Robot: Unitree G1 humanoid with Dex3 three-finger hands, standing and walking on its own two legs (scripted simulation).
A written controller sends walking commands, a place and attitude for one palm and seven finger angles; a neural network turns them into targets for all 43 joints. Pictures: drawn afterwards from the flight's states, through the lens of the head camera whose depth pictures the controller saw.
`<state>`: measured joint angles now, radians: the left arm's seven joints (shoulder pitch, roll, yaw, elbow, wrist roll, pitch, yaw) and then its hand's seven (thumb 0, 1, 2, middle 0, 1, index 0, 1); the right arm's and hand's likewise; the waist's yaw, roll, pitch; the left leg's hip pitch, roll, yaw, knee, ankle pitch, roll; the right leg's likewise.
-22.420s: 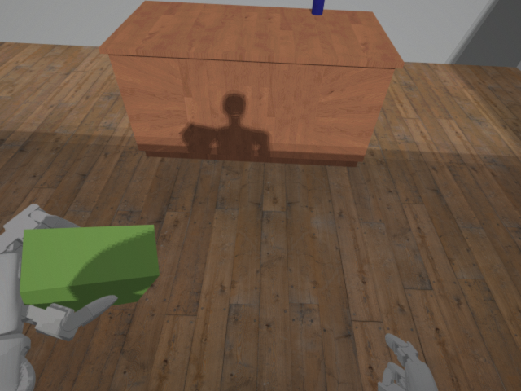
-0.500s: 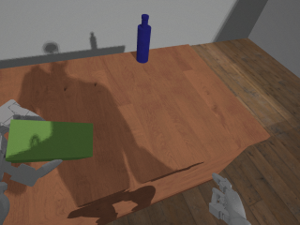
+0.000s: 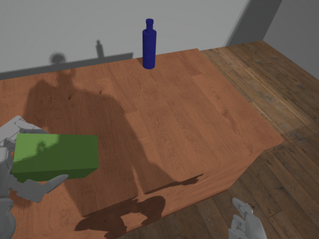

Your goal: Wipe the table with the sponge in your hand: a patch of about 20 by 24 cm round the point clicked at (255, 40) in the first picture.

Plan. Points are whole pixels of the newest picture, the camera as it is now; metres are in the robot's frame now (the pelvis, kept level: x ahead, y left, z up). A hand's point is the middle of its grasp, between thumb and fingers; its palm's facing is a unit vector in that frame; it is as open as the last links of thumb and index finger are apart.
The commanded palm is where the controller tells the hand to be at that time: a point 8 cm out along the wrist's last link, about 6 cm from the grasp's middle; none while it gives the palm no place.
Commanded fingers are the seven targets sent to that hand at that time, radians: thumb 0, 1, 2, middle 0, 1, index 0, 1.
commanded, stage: come to a stop and stand still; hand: left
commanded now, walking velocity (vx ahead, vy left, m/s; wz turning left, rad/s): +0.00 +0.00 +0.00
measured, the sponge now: (68, 159) +0.24 +0.21 +0.13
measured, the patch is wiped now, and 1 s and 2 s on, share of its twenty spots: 0.00 0.00 0.00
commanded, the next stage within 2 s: look again from close up in 0.08 s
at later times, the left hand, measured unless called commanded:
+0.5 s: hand (39, 161) +0.22 +0.24 +0.15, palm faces +0.36 -0.86 -0.37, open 10.1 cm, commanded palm +0.16 +0.28 +0.17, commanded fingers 0.00 0.10 1.30 -1.20 -1.60 -1.20 -1.60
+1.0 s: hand (39, 171) +0.20 +0.24 +0.13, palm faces +0.41 -0.68 -0.61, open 10.1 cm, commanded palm +0.17 +0.27 +0.17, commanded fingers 0.00 0.10 1.30 -1.20 -1.60 -1.20 -1.60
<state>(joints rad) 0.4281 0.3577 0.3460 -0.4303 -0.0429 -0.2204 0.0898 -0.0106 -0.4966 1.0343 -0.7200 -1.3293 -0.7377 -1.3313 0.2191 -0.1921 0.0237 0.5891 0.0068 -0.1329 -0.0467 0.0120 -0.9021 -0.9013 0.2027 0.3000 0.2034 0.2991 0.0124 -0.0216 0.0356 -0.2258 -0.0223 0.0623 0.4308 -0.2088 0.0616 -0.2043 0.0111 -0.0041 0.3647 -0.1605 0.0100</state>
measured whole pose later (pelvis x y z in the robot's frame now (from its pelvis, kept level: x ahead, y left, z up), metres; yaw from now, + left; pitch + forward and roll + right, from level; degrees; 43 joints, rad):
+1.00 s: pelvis -0.01 -0.04 -0.02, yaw +4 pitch +0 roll +0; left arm 0.31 0.47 0.31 -0.38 0.13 -0.02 0.08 -0.01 -0.50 1.04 -0.72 -1.33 -0.74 -1.33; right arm 0.13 -0.22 0.04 0.62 -0.03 -0.10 -0.05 0.01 -0.90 -0.90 0.20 0.30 0.20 0.30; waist 0.07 0.01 0.01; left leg -0.34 -0.02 -0.01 0.62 -0.28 0.02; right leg -0.32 0.03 -0.04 0.62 -0.30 -0.04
